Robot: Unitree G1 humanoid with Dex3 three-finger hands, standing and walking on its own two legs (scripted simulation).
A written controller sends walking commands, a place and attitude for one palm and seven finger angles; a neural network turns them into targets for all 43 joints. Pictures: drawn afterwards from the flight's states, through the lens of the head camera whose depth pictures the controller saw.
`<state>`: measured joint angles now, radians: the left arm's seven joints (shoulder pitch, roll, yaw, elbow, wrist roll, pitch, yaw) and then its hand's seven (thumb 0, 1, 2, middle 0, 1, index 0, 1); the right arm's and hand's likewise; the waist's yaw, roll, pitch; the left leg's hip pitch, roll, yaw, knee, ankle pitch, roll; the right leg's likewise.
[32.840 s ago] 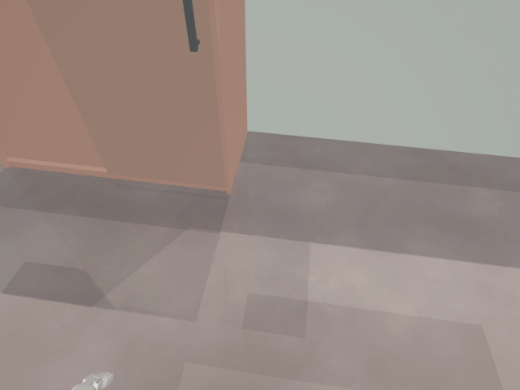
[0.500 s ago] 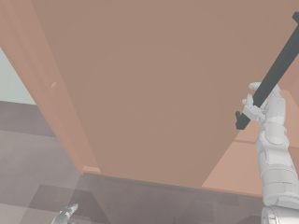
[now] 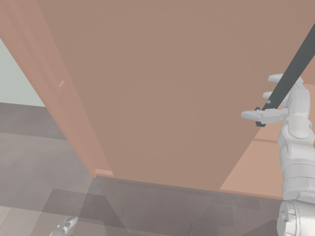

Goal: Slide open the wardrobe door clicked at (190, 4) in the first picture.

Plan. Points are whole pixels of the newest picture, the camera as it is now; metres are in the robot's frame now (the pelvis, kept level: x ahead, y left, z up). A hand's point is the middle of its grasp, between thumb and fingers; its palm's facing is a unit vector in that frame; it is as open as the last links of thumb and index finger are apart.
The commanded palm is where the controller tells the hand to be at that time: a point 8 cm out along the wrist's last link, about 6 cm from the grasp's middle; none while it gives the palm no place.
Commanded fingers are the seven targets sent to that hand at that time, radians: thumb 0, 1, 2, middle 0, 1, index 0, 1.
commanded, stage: loosen the grip on the handle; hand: right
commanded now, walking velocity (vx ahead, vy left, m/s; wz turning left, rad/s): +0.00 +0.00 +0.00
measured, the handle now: (285, 74) +0.47 -0.27 +0.19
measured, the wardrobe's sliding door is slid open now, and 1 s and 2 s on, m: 0.48 0.48 0.48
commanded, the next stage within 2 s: slip the hand off the handle in 0.16 s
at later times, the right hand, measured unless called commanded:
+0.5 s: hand (291, 105) +0.42 -0.29 +0.14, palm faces +0.36 +0.92 -0.16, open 14.6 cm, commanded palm +0.38 -0.32 +0.14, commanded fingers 0.00 0.55 -0.20 0.25 1.15 0.25 1.15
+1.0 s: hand (307, 109) +0.41 -0.32 +0.14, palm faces +0.29 +0.94 -0.16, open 14.7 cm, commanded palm +0.36 -0.36 +0.14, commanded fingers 0.00 0.55 -0.20 0.25 1.15 0.25 1.15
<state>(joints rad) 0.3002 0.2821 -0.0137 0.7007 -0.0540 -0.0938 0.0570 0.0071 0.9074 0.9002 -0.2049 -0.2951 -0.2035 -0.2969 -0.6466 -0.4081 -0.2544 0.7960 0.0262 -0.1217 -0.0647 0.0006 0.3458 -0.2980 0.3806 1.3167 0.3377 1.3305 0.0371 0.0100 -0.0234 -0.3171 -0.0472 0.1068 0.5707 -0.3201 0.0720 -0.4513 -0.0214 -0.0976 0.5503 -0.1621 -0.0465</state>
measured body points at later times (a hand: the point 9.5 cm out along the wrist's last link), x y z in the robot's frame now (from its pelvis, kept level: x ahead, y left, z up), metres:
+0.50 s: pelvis +0.03 -0.01 +0.00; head +0.04 -0.01 +0.45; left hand +0.16 +0.25 -0.10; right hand +0.39 -0.33 +0.15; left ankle -0.01 +0.07 -0.73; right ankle +0.08 -0.10 -0.73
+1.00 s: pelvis +0.02 -0.03 +0.00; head +0.04 -0.03 +0.45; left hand +0.09 +0.24 -0.11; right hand +0.39 -0.37 +0.15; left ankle -0.01 +0.07 -0.73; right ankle +0.08 -0.10 -0.73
